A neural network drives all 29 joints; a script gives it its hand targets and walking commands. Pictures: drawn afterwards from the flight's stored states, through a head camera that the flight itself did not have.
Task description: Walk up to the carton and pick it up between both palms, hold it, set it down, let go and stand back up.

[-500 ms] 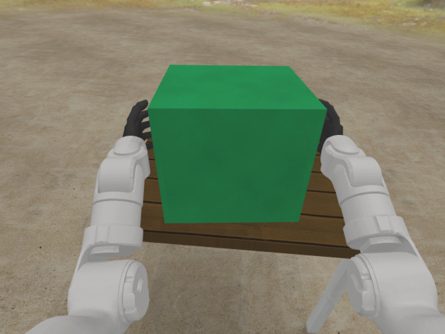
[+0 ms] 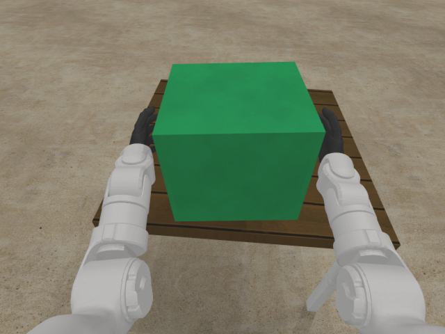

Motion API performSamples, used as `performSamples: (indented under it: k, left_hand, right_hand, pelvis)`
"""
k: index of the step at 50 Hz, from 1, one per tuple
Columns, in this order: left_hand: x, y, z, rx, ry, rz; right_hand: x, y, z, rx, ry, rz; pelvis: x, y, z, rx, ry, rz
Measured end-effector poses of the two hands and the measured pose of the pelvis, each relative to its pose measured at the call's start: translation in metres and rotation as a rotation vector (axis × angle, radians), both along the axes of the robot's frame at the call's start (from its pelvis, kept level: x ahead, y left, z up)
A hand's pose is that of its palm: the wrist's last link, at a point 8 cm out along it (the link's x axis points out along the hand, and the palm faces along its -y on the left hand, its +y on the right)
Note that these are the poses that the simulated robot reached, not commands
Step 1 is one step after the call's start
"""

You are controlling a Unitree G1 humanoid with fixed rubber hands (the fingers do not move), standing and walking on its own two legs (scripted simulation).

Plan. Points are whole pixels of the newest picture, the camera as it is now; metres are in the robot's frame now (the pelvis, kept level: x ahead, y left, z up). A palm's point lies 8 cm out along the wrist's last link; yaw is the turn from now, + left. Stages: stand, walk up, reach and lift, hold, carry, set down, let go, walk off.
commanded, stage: set down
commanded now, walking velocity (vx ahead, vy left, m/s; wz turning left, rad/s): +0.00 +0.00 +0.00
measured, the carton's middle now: (234, 141) +0.46 +0.00 +0.12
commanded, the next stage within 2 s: none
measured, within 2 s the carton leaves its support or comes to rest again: neither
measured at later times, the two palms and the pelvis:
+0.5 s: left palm (142, 156) +0.40 +0.18 +0.13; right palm (326, 144) +0.41 -0.16 +0.16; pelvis +0.00 +0.00 +0.00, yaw +0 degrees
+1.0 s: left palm (151, 156) +0.42 +0.17 +0.10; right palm (323, 147) +0.43 -0.17 +0.14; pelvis +0.02 +0.00 +0.00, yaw +0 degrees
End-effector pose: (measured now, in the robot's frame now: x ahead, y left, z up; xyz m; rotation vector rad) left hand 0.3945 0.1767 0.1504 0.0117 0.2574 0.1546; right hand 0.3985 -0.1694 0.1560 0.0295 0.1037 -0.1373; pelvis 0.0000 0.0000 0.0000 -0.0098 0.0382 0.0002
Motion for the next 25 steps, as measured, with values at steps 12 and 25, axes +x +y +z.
performSamples:
  k: [12,25]
  left_hand:
    - [-0.008,0.007,0.009,-0.005,-0.048,0.002]
    - [0.001,0.004,-0.023,-0.030,0.002,0.011]
  right_hand:
    - [-0.006,0.008,0.018,-0.018,-0.047,0.004]
    - [0.011,0.006,0.009,-0.111,-0.002,0.026]
  pelvis:
    - [-0.006,0.004,-0.001,-0.005,-0.017,0.000]
    - [0.001,0.002,0.000,-0.003,-0.004,0.000]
